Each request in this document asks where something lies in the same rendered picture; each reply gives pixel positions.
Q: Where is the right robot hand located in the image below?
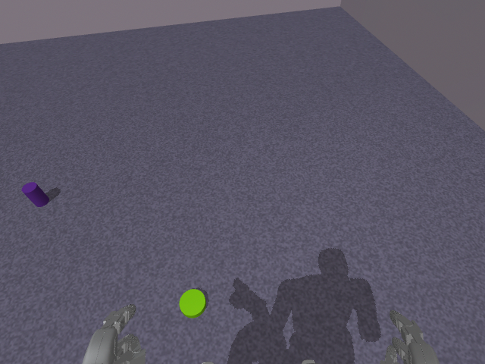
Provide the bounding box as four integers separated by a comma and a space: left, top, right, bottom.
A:
380, 310, 440, 364

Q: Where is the left robot hand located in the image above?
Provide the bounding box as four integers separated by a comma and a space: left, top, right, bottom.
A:
82, 304, 146, 364

